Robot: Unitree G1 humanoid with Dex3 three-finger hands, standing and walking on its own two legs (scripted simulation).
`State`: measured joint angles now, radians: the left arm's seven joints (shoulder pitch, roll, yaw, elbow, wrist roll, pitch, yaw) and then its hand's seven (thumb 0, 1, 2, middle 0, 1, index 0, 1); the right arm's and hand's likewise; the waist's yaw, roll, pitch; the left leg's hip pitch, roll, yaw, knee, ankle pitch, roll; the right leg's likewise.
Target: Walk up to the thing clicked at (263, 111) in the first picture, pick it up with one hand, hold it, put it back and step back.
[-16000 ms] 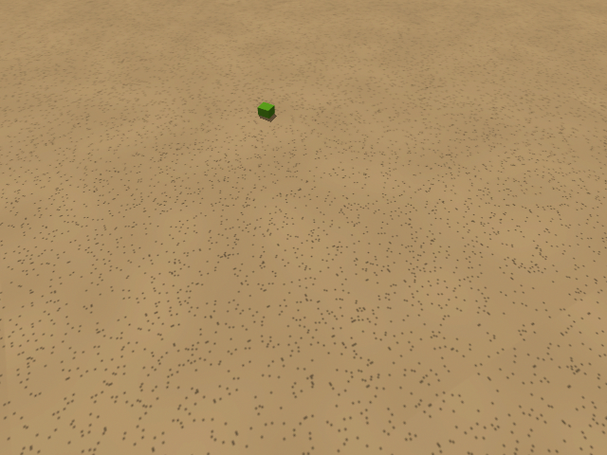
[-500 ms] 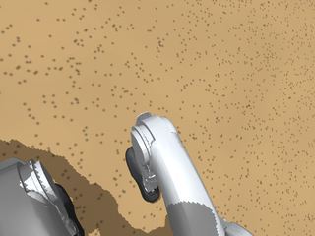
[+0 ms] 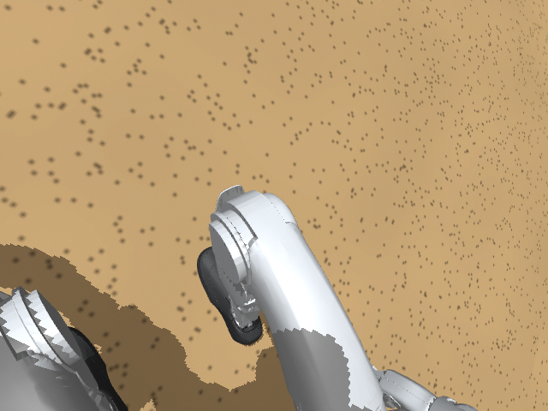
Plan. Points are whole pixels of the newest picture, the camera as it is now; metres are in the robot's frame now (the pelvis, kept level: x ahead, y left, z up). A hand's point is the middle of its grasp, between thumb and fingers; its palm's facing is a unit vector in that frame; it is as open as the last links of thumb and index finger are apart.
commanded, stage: rest palm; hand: left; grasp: from above
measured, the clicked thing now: out of the picture +0.44 +0.34 -0.30
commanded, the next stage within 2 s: close in 0.58 s
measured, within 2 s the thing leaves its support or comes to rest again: neither
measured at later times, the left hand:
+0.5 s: hand out of the picture +0.44 +0.33 -0.24, palm faces -0.04 -0.44 -0.90, open 13.1 cm
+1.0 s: hand out of the picture +0.45 +0.34 -0.24, palm faces -0.04 -0.43 -0.90, open 11.7 cm
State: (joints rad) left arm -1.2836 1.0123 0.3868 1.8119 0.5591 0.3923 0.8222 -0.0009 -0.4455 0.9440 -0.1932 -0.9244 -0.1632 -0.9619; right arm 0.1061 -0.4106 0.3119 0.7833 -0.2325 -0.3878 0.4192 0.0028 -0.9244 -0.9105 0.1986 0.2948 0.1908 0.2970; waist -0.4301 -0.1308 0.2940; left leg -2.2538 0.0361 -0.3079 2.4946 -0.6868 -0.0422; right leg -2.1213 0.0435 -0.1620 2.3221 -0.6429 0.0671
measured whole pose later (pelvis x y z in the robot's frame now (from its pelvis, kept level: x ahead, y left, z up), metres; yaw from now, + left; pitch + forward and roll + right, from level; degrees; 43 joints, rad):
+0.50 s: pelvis +0.00 +0.00 +0.00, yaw -1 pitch +23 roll -15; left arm -1.27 1.05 0.36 1.82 0.55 0.37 0.81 0.00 -0.38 0.93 -0.25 -0.89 -0.22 -0.93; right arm 0.11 -0.43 0.35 0.74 -0.22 -0.39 0.41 0.00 -0.92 -0.91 0.20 0.29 0.19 0.30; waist -0.44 -0.15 0.31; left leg -2.26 0.04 -0.34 2.51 -0.69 -0.05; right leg -2.12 0.05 -0.18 2.32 -0.63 0.07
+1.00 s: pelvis +0.00 +0.00 +0.00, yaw -2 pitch +24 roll -15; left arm -1.27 1.07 0.35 1.79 0.56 0.38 0.81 0.00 -0.15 0.74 -0.40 -0.74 -0.38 -0.76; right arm 0.11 -0.42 0.36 0.72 -0.21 -0.38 0.41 0.00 -0.92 -0.91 0.20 0.29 0.19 0.30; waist -0.44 -0.16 0.31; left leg -2.26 0.04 -0.34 2.50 -0.70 -0.04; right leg -2.12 0.06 -0.19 2.30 -0.63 0.07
